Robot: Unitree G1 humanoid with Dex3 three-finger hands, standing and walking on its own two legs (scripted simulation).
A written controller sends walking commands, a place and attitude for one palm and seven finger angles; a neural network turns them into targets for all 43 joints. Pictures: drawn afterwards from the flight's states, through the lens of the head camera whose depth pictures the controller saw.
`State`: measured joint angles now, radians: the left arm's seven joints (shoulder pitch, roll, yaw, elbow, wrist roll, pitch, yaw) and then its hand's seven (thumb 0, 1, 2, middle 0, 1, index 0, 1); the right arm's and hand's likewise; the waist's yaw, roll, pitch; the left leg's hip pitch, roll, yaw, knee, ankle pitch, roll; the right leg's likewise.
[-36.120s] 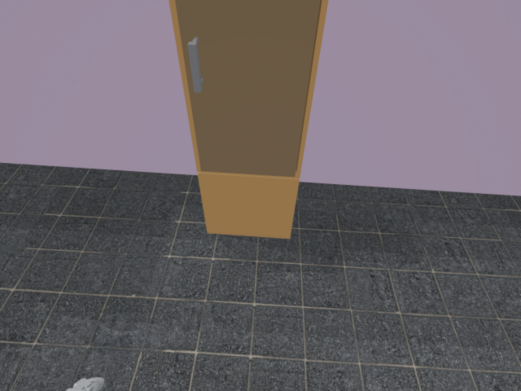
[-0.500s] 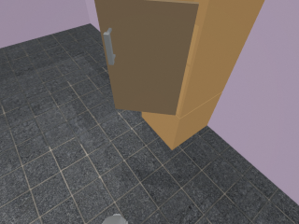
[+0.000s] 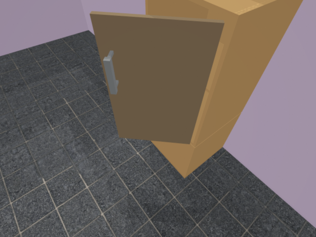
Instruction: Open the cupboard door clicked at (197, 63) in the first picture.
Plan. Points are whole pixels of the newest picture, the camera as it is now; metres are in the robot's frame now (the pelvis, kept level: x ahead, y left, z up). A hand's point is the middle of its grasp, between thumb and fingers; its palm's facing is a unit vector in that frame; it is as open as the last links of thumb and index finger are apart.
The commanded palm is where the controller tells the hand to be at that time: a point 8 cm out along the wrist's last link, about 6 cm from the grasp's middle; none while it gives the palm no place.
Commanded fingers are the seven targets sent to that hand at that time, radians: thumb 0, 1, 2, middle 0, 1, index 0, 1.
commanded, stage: come to a stop and stand still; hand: left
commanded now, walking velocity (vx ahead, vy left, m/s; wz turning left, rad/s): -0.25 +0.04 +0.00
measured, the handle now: (112, 73) +0.57 +0.18 +0.09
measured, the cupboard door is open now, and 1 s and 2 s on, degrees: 46 46 46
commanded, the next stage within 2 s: look again from close up in 0.84 s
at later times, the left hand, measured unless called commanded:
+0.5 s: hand out of the picture +0.02 +0.23 -0.17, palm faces +0.03 -0.97 -0.26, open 7.4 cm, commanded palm none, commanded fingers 0.00 0.90 0.90 -0.20 -0.30 -0.20 -0.30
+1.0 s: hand out of the picture -0.03 +0.21 -0.16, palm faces +0.00 -0.97 -0.23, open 7.3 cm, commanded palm none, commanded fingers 0.00 0.90 0.90 -0.20 -0.30 -0.20 -0.30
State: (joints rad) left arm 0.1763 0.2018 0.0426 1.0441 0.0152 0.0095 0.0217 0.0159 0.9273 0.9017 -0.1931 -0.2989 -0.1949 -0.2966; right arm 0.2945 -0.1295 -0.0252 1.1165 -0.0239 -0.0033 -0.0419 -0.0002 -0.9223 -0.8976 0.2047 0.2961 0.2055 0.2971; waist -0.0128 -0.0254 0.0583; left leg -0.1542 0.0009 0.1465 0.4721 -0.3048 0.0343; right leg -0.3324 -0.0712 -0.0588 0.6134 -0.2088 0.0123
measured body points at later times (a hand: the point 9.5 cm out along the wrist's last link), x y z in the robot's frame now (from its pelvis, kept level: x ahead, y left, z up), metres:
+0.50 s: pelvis -0.02 +0.04 -0.01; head -0.03 +0.03 +0.44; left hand +0.02 +0.28 -0.15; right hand +0.05 -0.20 -0.15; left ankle -0.04 +0.12 -0.74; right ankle -0.01 -0.09 -0.72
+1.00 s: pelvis -0.04 +0.03 +0.00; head -0.04 +0.00 +0.45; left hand -0.03 +0.26 -0.14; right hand -0.05 -0.20 -0.16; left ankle -0.04 +0.12 -0.74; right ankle -0.02 -0.08 -0.74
